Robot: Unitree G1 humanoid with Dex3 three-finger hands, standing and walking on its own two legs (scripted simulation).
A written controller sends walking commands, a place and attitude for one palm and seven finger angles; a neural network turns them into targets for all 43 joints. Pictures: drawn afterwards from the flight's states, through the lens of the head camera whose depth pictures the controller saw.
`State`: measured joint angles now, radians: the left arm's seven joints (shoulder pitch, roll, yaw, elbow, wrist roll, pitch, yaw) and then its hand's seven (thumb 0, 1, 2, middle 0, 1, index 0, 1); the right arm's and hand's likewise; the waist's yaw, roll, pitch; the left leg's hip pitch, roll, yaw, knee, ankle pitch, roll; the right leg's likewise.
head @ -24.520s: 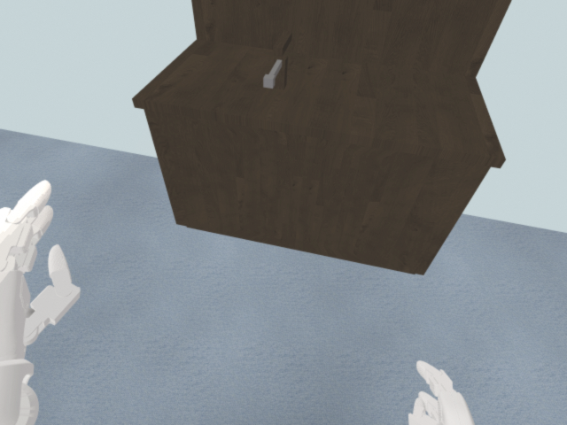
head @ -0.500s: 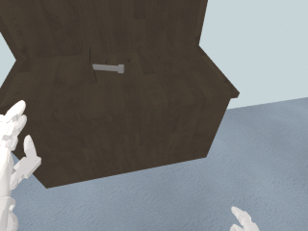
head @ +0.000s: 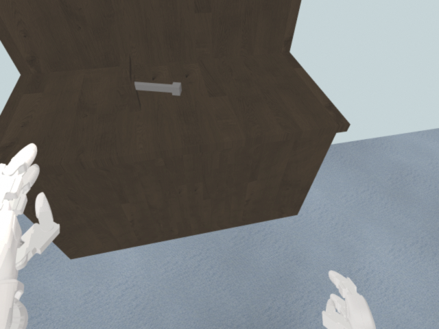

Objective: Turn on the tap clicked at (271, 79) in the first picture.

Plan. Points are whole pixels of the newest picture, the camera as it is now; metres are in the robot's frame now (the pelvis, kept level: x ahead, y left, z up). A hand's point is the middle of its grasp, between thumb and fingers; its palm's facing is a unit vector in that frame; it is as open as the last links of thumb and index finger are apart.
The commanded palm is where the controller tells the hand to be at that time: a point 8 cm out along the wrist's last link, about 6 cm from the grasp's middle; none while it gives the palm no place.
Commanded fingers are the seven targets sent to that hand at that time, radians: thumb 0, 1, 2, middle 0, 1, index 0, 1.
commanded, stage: stand and wait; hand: left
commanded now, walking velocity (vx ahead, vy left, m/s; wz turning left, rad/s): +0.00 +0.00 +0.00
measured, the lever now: (176, 88) +0.75 +0.18 +0.02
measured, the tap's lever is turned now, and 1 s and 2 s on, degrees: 72 72 72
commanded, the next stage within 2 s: none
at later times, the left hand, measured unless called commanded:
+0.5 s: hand (40, 224) +0.21 +0.26 +0.15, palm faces +0.39 -0.85 -0.36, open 7.4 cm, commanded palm +0.16 +0.30 +0.18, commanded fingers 0.00 0.90 0.90 -0.20 -0.30 -0.20 -0.30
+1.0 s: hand (39, 228) +0.21 +0.26 +0.15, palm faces +0.39 -0.84 -0.37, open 7.4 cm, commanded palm +0.16 +0.29 +0.18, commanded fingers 0.00 0.90 0.90 -0.20 -0.30 -0.20 -0.30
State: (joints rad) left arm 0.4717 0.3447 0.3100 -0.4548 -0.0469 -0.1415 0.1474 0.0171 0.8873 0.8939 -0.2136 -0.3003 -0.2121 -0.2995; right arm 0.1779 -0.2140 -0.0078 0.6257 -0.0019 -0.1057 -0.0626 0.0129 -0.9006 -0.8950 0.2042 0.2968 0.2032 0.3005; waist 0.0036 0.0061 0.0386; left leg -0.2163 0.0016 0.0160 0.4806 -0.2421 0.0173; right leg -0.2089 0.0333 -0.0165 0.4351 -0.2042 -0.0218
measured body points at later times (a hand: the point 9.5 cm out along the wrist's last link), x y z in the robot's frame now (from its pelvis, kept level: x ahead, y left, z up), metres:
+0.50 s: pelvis +0.00 +0.02 +0.00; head +0.01 +0.02 +0.45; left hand +0.19 +0.30 +0.17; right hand +0.18 -0.21 -0.07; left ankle +0.01 +0.11 -0.74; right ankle +0.02 -0.11 -0.74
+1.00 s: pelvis +0.00 +0.01 +0.00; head +0.01 +0.02 +0.45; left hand +0.18 +0.30 +0.17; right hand +0.18 -0.22 -0.07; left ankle +0.01 +0.11 -0.74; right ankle +0.02 -0.11 -0.74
